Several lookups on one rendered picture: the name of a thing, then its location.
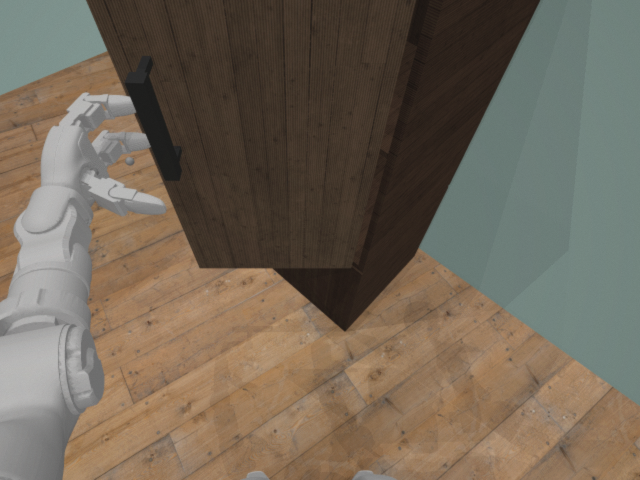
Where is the left robot upper arm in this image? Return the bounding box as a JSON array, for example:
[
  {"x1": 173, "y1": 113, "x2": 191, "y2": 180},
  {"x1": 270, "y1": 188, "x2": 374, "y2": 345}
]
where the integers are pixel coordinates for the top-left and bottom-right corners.
[{"x1": 0, "y1": 324, "x2": 105, "y2": 480}]

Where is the left robot hand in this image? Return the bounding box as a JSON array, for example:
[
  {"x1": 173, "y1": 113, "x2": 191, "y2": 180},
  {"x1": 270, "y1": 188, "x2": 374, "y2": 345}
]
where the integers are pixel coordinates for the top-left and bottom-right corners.
[{"x1": 41, "y1": 92, "x2": 167, "y2": 216}]

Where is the handle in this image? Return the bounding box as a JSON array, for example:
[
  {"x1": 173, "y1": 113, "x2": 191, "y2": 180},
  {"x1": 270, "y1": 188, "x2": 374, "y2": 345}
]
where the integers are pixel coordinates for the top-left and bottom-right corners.
[{"x1": 124, "y1": 56, "x2": 182, "y2": 181}]

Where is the left robot forearm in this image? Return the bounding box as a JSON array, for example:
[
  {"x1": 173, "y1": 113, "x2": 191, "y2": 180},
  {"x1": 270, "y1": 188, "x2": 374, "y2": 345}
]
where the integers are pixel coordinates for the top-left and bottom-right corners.
[{"x1": 0, "y1": 185, "x2": 94, "y2": 337}]

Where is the cupboard door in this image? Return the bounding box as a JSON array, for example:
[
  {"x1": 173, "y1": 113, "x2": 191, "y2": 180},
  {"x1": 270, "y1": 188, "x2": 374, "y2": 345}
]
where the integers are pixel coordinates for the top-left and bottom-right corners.
[{"x1": 86, "y1": 0, "x2": 416, "y2": 268}]

